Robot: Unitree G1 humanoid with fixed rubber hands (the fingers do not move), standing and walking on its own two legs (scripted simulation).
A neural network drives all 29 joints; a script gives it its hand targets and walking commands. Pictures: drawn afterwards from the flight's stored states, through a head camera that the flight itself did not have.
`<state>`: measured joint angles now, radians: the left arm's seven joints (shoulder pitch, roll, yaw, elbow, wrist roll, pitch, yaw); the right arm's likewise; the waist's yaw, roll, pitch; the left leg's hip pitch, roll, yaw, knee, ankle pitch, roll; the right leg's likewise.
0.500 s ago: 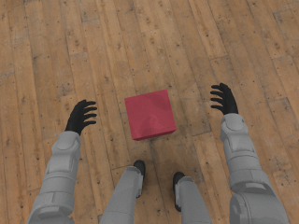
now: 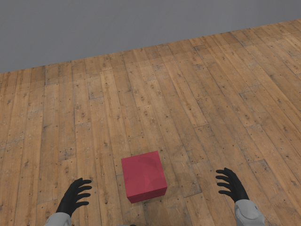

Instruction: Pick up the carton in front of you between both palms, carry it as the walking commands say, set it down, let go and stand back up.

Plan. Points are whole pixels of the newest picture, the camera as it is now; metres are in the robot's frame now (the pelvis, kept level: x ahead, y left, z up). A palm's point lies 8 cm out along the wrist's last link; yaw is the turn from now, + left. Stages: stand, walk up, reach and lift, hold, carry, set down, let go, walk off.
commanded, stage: let go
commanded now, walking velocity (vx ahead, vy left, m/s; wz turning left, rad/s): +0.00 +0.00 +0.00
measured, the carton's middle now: (144, 178) +0.38 +0.07 -0.65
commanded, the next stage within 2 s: stand in 0.54 s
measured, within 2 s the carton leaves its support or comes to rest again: neither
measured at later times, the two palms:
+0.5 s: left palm (61, 208) +0.16 +0.24 -0.06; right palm (247, 216) +0.15 -0.23 -0.07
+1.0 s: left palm (42, 218) +0.14 +0.31 -0.11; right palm out of the picture +0.12 -0.27 -0.07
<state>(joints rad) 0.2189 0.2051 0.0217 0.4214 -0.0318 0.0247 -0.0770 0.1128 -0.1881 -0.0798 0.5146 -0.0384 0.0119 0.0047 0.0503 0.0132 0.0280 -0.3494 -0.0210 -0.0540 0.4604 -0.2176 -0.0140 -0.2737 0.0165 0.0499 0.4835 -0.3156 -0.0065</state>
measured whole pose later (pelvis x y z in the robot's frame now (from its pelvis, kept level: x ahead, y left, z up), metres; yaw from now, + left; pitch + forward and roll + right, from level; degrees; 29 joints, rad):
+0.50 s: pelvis +0.00 +0.01 +0.00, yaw +0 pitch -4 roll +0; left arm 0.22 0.23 0.03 0.38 0.02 0.22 -0.02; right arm 0.22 -0.21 -0.02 0.47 0.00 0.09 0.03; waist 0.00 -0.02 0.07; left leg -0.16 -0.03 -0.05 0.48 -0.26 0.00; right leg -0.07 0.01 0.05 0.48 -0.34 0.00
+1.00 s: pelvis +0.01 +0.03 +0.00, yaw -2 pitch -1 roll -1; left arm 0.20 0.36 0.03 0.75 0.04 0.01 0.02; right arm 0.17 -0.33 -0.04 0.78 -0.04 0.00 -0.02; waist -0.01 -0.05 0.02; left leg -0.22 -0.03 -0.02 0.52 -0.29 0.03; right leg -0.12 0.00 0.07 0.46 -0.33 0.03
